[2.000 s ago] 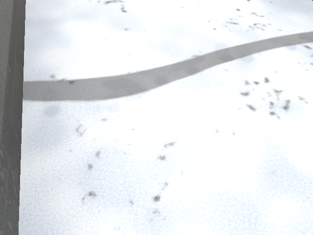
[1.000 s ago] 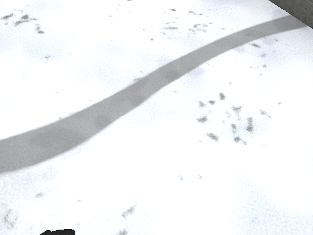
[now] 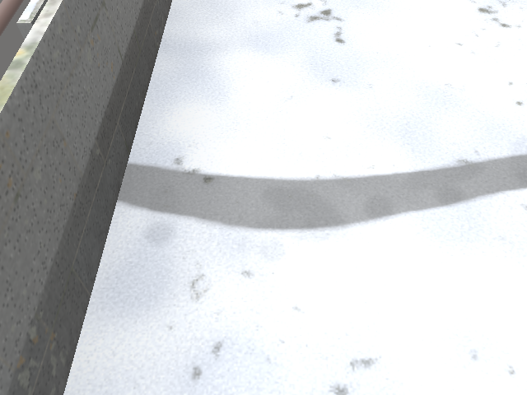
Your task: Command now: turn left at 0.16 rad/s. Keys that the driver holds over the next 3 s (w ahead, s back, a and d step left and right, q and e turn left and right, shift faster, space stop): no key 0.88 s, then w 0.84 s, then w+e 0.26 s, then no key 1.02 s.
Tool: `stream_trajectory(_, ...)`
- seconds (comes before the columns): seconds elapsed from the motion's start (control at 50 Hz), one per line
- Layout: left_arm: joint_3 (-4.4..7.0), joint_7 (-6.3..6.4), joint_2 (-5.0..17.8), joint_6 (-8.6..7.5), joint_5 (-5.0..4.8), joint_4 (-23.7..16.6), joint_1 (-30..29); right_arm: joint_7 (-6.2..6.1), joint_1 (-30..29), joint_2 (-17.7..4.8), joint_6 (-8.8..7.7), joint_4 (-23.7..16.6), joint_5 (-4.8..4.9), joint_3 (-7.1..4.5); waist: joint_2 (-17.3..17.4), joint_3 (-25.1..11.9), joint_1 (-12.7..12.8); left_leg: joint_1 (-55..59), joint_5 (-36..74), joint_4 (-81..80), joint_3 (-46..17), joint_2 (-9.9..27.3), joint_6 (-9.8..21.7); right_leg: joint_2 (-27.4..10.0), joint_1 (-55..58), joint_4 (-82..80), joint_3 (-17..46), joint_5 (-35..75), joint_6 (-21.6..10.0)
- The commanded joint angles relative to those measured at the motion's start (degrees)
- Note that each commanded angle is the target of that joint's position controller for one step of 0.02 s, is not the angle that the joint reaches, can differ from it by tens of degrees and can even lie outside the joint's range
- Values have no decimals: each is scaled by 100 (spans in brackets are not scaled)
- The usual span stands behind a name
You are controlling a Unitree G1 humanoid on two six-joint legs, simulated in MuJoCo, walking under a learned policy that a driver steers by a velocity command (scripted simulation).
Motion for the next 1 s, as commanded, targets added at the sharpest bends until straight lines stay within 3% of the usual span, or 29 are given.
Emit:
stream_trajectory(0.02, 117, 7, 641, -2, -27, -427, -566, 29, -25, 67, -51, -335, -6, 58, -1181, -515, -145, 350, 53, -815, 381, 357, -136, -916, 504, -660, 743, 2263, -1001)
stream_trajectory(0.06, 140, -7, 768, 49, -36, -316, -231, 54, -179, 67, -67, -361, 27, 74, -1403, -573, 36, 746, 74, -1830, 565, 371, -116, -966, 695, -555, 841, 2126, -1081)
stream_trajectory(0.08, 136, -12, 800, 62, -70, -306, -213, 62, -44, 6, -72, -285, 49, 43, -1365, -575, -38, 1064, 620, -2548, 652, 341, -64, -961, 667, -458, 860, 2016, -1050)
stream_trajectory(0.12, 90, -30, 703, 3, -113, -222, 56, 62, 123, -136, -81, -202, -38, 22, -1142, -541, -78, 1916, 1854, -3643, 472, 416, 157, -859, 316, -375, 862, 1634, -678)
stream_trajectory(0.14, 56, -62, 635, -78, -19, -233, 150, 19, 187, -462, -81, -288, -106, -25, -575, -669, 20, 2377, 2975, -3431, -71, 928, 344, -672, -53, -95, 652, 1152, -323)
stream_trajectory(0.16, 9, -93, 446, -159, 55, -224, 375, 15, 59, -639, -82, -188, -149, -62, 498, -674, 362, 1956, 2635, -3122, -243, 1128, 687, -241, -26, -151, 137, 330, 12)
stream_trajectory(0.18, 12, -84, 590, -174, 109, -233, 28, 72, -39, -271, -114, -256, -148, 1, 524, -549, 108, 1382, 1739, -3305, -317, 1070, 845, -189, 359, -62, 22, 160, 235)
stream_trajectory(0.2, 43, -79, 658, -161, 86, -238, -190, 95, -70, -73, -151, -244, -191, 67, 344, -351, 37, 1193, 1286, -3400, -281, 980, 775, -165, 388, -18, 3, 247, 302)
stream_trajectory(0.24, 41, -26, 574, -104, 52, -214, -205, 77, -47, -158, -225, -216, -170, 54, 307, -116, 11, 1021, 1159, -3424, -198, 867, 632, -161, 344, 51, -1, 378, 255)
stream_trajectory(0.36, 52, 14, 481, -90, 9, -10, 31, 26, 145, 6, -291, -181, -138, 114, 77, 26, 11, 934, 1086, -3405, -168, 796, 609, -195, 350, -9, 43, 396, 270)
stream_trajectory(0.52, 79, 54, 517, -100, -11, 267, 221, 33, 268, 128, -321, -91, -115, 127, -154, -40, -1, 1063, 1381, -3298, -53, 695, 630, -233, 389, -18, 81, 562, 314)
stream_trajectory(0.88, 71, 141, 482, -52, -57, 953, 433, -36, 612, 191, -337, 462, -75, 116, -214, 20, -2, 1119, 1731, -3176, 200, 542, 541, -214, 434, -28, 82, 730, 251)
stream_trajectory(0.9, 59, 142, 419, -39, -59, 1049, 541, -47, 742, 204, -324, 558, -69, 114, -159, -94, -4, 1166, 1129, -3247, 228, 502, 564, -119, 468, 2, -30, 200, 237)
stream_trajectory(0.92, 74, 147, 441, -31, -97, 1108, 573, -66, 812, 75, -297, 603, -29, 68, -47, 6, -44, 1122, 76, -3342, 158, 490, 676, 70, 273, 211, -232, -678, 189)
stream_trajectory(0.96, 79, 140, 439, -109, -141, 1017, 363, -85, 978, -213, -301, 613, 37, -3, 448, 465, -186, 920, -1887, -3921, -664, 997, 1094, 237, -512, 834, -480, -1691, 76)
stream_trajectory(1.0, 43, 60, 302, -316, -214, 850, 85, -81, 1142, -468, -412, 714, 117, -61, 937, 870, -250, 800, -2481, -4589, -1982, 1862, 1640, 101, -952, 1635, -412, -1268, -97)
Next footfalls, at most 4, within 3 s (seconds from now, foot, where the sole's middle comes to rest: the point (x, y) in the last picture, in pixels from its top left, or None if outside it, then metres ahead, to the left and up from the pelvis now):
0.14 left None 0.01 0.15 -0.78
1.56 left None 0.41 0.14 -0.78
2.10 right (332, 312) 0.71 -0.10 -0.78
2.52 left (246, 299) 0.75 0.14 -0.78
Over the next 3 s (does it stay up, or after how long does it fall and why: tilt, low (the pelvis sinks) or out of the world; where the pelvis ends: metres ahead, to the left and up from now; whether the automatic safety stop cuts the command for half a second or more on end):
stays up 0.70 0.01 0.00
